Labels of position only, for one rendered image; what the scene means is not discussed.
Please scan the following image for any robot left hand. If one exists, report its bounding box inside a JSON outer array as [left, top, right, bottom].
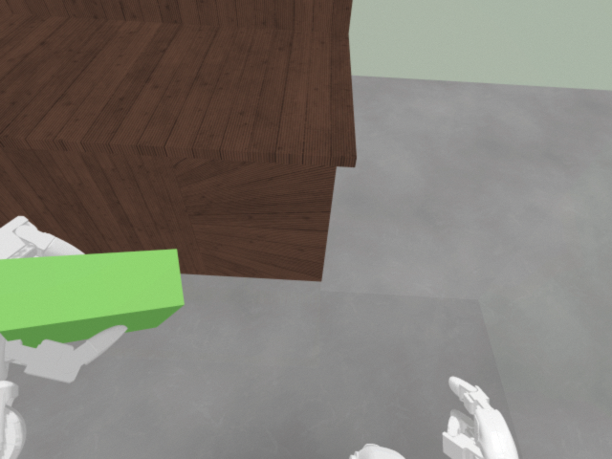
[[0, 216, 128, 383]]

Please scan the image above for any sponge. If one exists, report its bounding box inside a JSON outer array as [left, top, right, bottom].
[[0, 249, 185, 348]]

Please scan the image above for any robot left forearm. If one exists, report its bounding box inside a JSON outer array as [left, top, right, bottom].
[[0, 381, 27, 459]]

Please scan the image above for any table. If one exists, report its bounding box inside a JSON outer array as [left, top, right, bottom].
[[0, 0, 357, 282]]

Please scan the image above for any robot right hand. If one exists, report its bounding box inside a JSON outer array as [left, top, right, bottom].
[[443, 377, 518, 459]]

